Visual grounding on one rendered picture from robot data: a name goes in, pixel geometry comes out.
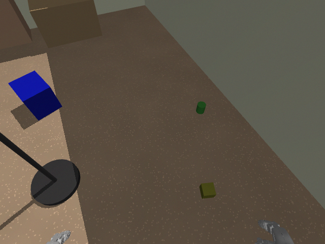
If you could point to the right robot hand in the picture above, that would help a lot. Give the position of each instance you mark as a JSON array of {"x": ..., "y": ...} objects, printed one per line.
[{"x": 280, "y": 235}]

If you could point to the left robot hand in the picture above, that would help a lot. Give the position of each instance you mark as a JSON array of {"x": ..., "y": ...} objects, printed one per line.
[{"x": 59, "y": 238}]

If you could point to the floor lamp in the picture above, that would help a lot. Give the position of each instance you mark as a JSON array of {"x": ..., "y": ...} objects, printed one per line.
[{"x": 55, "y": 182}]

